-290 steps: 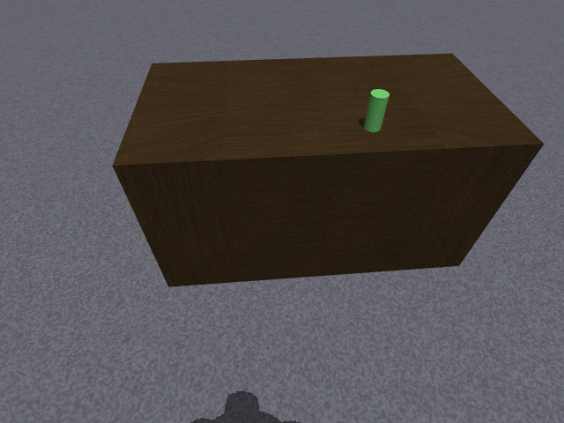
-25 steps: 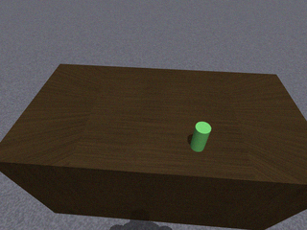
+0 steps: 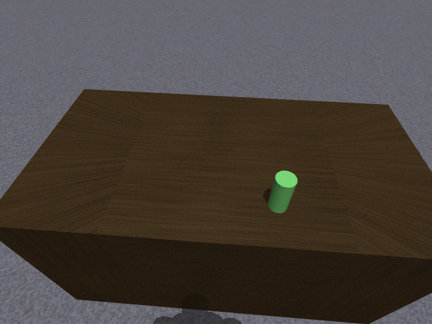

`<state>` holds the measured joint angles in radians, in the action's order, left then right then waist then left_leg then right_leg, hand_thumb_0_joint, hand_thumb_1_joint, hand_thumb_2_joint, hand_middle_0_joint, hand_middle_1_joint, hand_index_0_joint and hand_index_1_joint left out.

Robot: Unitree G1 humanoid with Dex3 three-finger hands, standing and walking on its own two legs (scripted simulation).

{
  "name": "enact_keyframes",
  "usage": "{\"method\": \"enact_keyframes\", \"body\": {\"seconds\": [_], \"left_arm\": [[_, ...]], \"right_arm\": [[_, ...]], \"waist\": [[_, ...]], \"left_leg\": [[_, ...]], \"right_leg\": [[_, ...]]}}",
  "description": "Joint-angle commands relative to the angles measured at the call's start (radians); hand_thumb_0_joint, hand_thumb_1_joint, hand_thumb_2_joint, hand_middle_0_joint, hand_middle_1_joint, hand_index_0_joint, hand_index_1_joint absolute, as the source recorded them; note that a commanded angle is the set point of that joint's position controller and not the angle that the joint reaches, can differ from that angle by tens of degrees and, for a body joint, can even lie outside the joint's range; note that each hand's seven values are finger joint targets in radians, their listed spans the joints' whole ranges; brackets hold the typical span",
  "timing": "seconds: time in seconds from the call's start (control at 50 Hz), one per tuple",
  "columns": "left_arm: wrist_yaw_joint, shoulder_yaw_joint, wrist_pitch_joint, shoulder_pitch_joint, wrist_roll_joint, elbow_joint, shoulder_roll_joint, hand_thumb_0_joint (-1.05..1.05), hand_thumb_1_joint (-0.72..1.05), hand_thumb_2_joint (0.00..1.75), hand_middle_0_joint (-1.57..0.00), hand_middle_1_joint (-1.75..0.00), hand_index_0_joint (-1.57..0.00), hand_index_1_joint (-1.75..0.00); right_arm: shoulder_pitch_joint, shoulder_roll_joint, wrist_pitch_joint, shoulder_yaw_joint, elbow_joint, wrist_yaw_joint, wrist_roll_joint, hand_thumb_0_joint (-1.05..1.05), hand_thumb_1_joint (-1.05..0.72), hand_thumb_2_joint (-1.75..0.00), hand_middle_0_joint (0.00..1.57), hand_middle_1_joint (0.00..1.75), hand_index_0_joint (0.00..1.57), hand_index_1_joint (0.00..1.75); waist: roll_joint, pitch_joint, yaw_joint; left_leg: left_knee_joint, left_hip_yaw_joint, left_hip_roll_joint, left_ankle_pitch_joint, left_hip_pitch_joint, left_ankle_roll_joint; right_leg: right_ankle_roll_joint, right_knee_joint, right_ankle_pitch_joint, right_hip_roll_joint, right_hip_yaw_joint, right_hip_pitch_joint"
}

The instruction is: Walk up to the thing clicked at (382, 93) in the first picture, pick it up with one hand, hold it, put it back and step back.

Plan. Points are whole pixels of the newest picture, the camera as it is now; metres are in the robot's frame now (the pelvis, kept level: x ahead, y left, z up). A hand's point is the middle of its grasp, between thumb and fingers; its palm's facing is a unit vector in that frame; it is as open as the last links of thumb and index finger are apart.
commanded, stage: stand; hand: right
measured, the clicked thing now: (281, 192) +0.46 -0.15 -0.08
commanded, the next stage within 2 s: rise first in 0.46 s
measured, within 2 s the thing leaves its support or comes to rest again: neither
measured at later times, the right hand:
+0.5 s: hand out of the picture +0.08 -0.25 -0.16, palm faces -0.02 +0.94 -0.34, open 7.4 cm
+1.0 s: hand out of the picture +0.16 -0.26 -0.10, palm faces +0.22 +0.91 -0.35, open 15.4 cm
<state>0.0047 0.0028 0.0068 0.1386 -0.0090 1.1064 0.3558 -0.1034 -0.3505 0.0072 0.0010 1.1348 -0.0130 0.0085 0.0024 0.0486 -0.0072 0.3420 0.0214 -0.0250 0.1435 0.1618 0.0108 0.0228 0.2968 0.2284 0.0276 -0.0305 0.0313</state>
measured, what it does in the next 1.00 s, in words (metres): stands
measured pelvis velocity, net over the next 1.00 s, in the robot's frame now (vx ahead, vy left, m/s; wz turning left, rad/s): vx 0.00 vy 0.00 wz -0.03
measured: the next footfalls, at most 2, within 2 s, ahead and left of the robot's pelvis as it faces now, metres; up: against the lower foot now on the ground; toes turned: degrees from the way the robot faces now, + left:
none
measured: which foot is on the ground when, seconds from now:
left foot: down 0.00-1.00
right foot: down 0.00-1.00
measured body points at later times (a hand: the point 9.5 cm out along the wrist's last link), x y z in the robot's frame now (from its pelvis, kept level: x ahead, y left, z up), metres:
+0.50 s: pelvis +0.00 +0.00 +0.00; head +0.01 +0.01 +0.45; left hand +0.07 +0.31 -0.13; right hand +0.08 -0.30 -0.13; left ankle +0.03 +0.12 -0.75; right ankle -0.04 -0.13 -0.75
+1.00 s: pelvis +0.00 +0.00 -0.01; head +0.01 +0.00 +0.44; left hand +0.16 +0.27 -0.10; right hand +0.14 -0.31 -0.07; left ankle +0.03 +0.12 -0.75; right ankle -0.04 -0.13 -0.75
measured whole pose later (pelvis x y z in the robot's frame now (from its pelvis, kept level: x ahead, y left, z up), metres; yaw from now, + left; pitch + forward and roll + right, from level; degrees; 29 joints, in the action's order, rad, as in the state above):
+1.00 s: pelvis +0.00 +0.00 -0.01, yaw -2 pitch +1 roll +0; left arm -0.08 0.11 0.08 0.15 0.04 0.78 0.26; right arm -0.22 -0.30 0.04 -0.12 0.60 0.06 -0.04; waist 0.02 0.00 -0.02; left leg 0.41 0.05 -0.03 0.17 0.27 0.01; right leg 0.02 0.42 0.28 0.03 0.00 0.17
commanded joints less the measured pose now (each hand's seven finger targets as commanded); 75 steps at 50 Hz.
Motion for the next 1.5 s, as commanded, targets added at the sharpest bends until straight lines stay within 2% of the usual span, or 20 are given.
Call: {"method": "enact_keyframes", "body": {"seconds": [0.0,0.3,0.54,0.56,0.58,0.62,0.64,0.68,0.72,0.74,0.78,0.82,0.96,1.1,1.16,1.22,1.34,1.38,1.42,1.48], "left_arm": [[-0.014,0.038,0.021,-0.027,-0.003,-0.059,0.207,0.0,0.9,0.9,-0.2,-0.3,-0.2,-0.3],[-0.015,0.038,0.019,-0.018,-0.006,-0.054,0.207,0.0,0.9,0.9,-0.2,-0.3,-0.2,-0.3],[-0.015,0.038,0.022,-0.015,-0.002,-0.059,0.21,0.0,0.82,0.82,-0.12,-0.22,-0.12,-0.22],[-0.02,0.028,0.136,-0.366,0.081,-0.409,0.055,0.0,0.74,0.74,-0.04,-0.14,-0.04,-0.14],[-0.041,0.012,0.154,-0.348,0.107,-0.424,0.079,0.0,0.66,0.66,-0.02,-0.06,0.0,-0.06],[-0.066,0.102,0.134,-0.184,0.104,-0.281,0.191,0.0,0.5,0.5,-0.02,-0.05,0.0,-0.06],[-0.075,0.137,0.128,-0.196,0.098,-0.278,0.21,0.0,0.42,0.42,-0.02,-0.04,0.0,-0.06],[-0.084,0.138,0.133,-0.153,0.081,-0.238,0.16,0.0,0.26,0.26,-0.02,-0.05,-0.02,-0.05],[-0.078,0.184,0.127,-0.068,0.05,-0.244,0.152,0.0,0.14,0.21,-0.03,-0.05,-0.03,-0.05],[-0.076,0.166,0.12,-0.003,0.049,-0.229,0.095,0.0,0.1,0.18,-0.03,-0.06,-0.04,-0.05],[-0.084,0.193,0.121,-0.008,0.042,-0.318,0.142,0.0,-0.03,0.14,-0.04,-0.06,-0.05,-0.05],[-0.082,0.162,0.109,0.009,0.046,-0.353,0.074,0.0,-0.14,0.13,-0.04,-0.06,-0.04,-0.05],[-0.102,0.148,0.124,-0.088,0.04,-0.517,0.053,0.0,-0.53,0.07,-0.06,-0.07,-0.05,-0.07],[-0.114,0.166,0.133,-0.026,0.036,-0.618,0.082,0.0,-0.55,0.07,-0.06,-0.07,-0.06,-0.07],[-0.098,0.119,0.123,0.053,0.037,-0.59,0.001,0.0,-0.55,0.07,-0.06,-0.07,-0.05,-0.07],[-0.089,0.124,0.125,0.032,0.038,-0.64,0.013,0.0,-0.55,0.07,-0.05,-0.07,-0.05,-0.07],[-0.085,0.177,0.132,0.029,0.035,-0.674,0.062,0.0,-0.55,0.06,-0.05,-0.06,-0.05,-0.06],[-0.074,0.11,0.132,0.009,0.033,-0.658,-0.016,0.0,-0.56,0.07,-0.05,-0.06,-0.05,-0.07],[-0.085,0.185,0.136,-0.001,0.031,-0.685,0.066,0.0,-0.56,0.07,-0.05,-0.06,-0.05,-0.07],[-0.07,0.117,0.133,0.026,0.033,-0.63,-0.025,0.0,-0.56,0.07,-0.05,-0.06,-0.05,-0.07]], "right_arm": [[0.041,-0.211,0.023,-0.037,-0.056,0.019,0.0,0.0,-0.9,-0.9,0.2,0.3,0.2,0.3],[0.04,-0.215,0.02,-0.041,-0.058,0.019,-0.002,0.0,-0.9,-0.9,0.2,0.3,0.2,0.3],[0.037,-0.211,0.024,-0.04,-0.06,0.019,-0.002,0.0,-0.82,-0.82,0.12,0.22,0.12,0.22],[0.388,-0.042,0.096,-0.016,-0.411,0.029,-0.072,0.0,-0.74,-0.74,0.07,0.14,0.06,0.14],[0.339,-0.089,0.135,-0.022,-0.439,0.048,-0.112,0.0,-0.66,-0.66,0.06,0.06,0.06,0.06],[0.124,-0.214,0.102,-0.119,-0.214,0.081,-0.098,0.0,-0.5,-0.5,0.06,0.05,0.06,0.05],[0.141,-0.236,0.104,-0.145,-0.255,0.087,-0.094,0.0,-0.42,-0.42,0.06,0.05,0.06,0.05],[0.162,-0.185,0.115,-0.137,-0.305,0.094,-0.077,0.0,-0.26,-0.26,0.06,0.05,0.06,0.05],[-0.045,-0.198,0.101,-0.213,-0.356,0.091,-0.053,0.0,-0.1,-0.18,0.06,0.05,0.06,0.05],[-0.088,-0.175,0.095,-0.206,-0.359,0.088,-0.052,0.0,-0.02,-0.16,0.06,0.05,0.06,0.05],[-0.036,-0.184,0.094,-0.21,-0.48,0.089,-0.053,0.0,0.1,-0.13,0.06,0.05,0.05,0.05],[-0.068,-0.135,0.082,-0.191,-0.548,0.083,-0.055,0.0,0.2,-0.12,0.05,0.05,0.05,0.05],[-0.023,-0.116,0.088,-0.175,-0.772,0.094,-0.049,0.0,0.51,-0.06,0.04,0.06,0.05,0.06],[-0.096,-0.14,0.101,-0.214,-0.893,0.105,-0.045,0.0,0.57,-0.05,0.04,0.06,0.05,0.06],[-0.165,-0.112,0.102,-0.214,-0.92,0.097,-0.045,0.0,0.59,-0.04,0.04,0.06,0.05,0.06],[-0.168,-0.099,0.106,-0.207,-0.974,0.089,-0.05,0.0,0.61,-0.04,0.04,0.06,0.04,0.06],[-0.176,-0.105,0.119,-0.233,-1.065,0.087,-0.052,0.0,0.61,-0.04,0.04,0.06,0.04,0.06],[-0.162,-0.077,0.125,-0.209,-1.095,0.082,-0.052,0.0,0.61,-0.04,0.04,0.06,0.04,0.06],[-0.198,-0.11,0.124,-0.248,-1.081,0.088,-0.049,0.0,0.61,-0.04,0.04,0.06,0.04,0.06],[-0.221,-0.089,0.141,-0.233,-1.117,0.079,-0.048,0.0,0.61,-0.04,0.04,0.06,0.04,0.06]], "waist": [[-0.014,-0.057,0.005],[-0.005,-0.052,0.004],[0.001,-0.077,0.006],[0.05,-0.115,0.021],[-0.023,-0.115,-0.021],[-0.053,-0.048,-0.019],[-0.014,-0.115,-0.015],[0.005,-0.209,-0.003],[0.027,-0.25,-0.032],[0.018,-0.232,-0.02],[-0.004,-0.269,0.011],[0.03,-0.243,0.004],[0.007,-0.191,0.0],[-0.009,-0.175,-0.004],[0.032,-0.123,-0.014],[0.035,-0.099,-0.015],[0.045,-0.111,-0.007],[0.032,-0.083,-0.018],[0.011,-0.098,-0.011],[0.037,-0.058,-0.032]], "left_leg": [[-0.041,-0.102,-0.108,-0.164,-0.062,-0.028],[-0.048,-0.109,-0.105,-0.108,-0.058,-0.031],[-0.024,-0.104,-0.111,-0.226,-0.09,-0.033],[0.067,0.008,0.009,-0.148,0.023,-0.009],[0.019,0.016,0.015,-0.036,-0.044,-0.009],[0.036,0.025,0.012,0.027,0.035,-0.006],[0.065,0.021,0.004,0.009,0.031,-0.005],[0.077,0.016,0.002,-0.034,0.001,-0.009],[0.085,0.023,0.008,-0.097,-0.036,-0.018],[0.074,0.028,0.013,-0.124,-0.052,-0.014],[0.063,0.034,0.022,-0.183,-0.074,-0.009],[0.062,0.041,0.023,-0.206,-0.057,-0.012],[0.025,0.048,0.015,-0.1,-0.048,-0.013],[0.03,0.059,0.016,-0.159,-0.078,-0.012],[0.023,0.063,0.017,-0.141,-0.077,-0.016],[0.011,0.062,0.014,-0.123,-0.076,-0.014],[0.015,0.066,0.017,-0.163,-0.097,-0.019],[0.002,0.066,0.016,-0.118,-0.097,-0.017],[-0.001,0.065,0.015,-0.108,-0.101,-0.015],[-0.009,0.067,0.014,-0.057,-0.095,-0.02]], "right_leg": [[-0.032,-0.06,-0.137,0.117,0.073,0.061],[-0.031,-0.065,-0.092,0.117,0.07,0.066],[-0.031,-0.049,-0.189,0.12,0.068,0.049],[-0.027,0.088,-0.197,-0.018,-0.007,0.208],[-0.03,0.046,-0.1,-0.011,-0.006,0.168],[-0.037,0.067,-0.04,-0.024,-0.013,0.249],[-0.036,0.096,-0.05,-0.032,-0.017,0.246],[-0.032,0.11,-0.095,-0.025,-0.012,0.234],[-0.029,0.101,-0.15,-0.032,-0.012,0.232],[-0.029,0.096,-0.17,-0.032,-0.014,0.225],[-0.026,0.086,-0.218,-0.028,-0.011,0.186],[-0.021,0.082,-0.251,-0.028,-0.014,0.173],[-0.031,0.05,-0.152,-0.023,0.0,0.166],[-0.028,0.048,-0.227,-0.024,0.004,0.117],[-0.024,0.033,-0.218,-0.024,0.0,0.128],[-0.024,0.023,-0.193,-0.028,-0.005,0.132],[-0.019,0.021,-0.246,-0.018,0.002,0.1],[-0.025,0.016,-0.193,-0.021,0.003,0.125],[-0.027,0.011,-0.181,-0.021,0.001,0.109],[-0.026,0.0,-0.136,-0.025,0.001,0.136]]}}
